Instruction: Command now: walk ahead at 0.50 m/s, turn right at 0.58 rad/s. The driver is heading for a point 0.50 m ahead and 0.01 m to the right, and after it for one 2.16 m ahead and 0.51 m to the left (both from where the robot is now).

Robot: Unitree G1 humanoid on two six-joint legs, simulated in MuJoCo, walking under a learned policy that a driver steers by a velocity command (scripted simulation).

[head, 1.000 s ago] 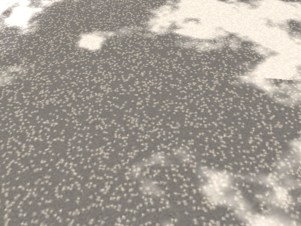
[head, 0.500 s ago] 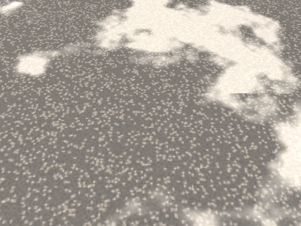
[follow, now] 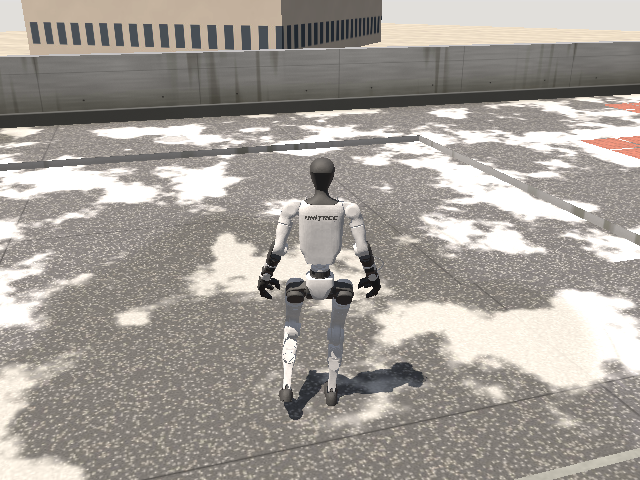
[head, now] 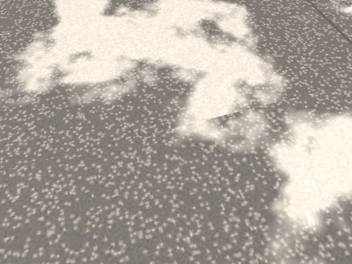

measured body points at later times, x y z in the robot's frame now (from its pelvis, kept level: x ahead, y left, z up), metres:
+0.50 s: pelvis +0.29 +0.04 +0.00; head +0.32 +0.03 +0.45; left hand +0.42 +0.29 -0.12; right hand +0.37 -0.25 -0.10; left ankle +0.36 +0.12 -0.73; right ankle +0.16 -0.07 -0.64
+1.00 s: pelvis +0.43 -0.03 +0.02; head +0.46 -0.04 +0.47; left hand +0.60 +0.25 -0.05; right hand +0.56 -0.31 -0.09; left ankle +0.39 +0.11 -0.66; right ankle +0.45 -0.14 -0.73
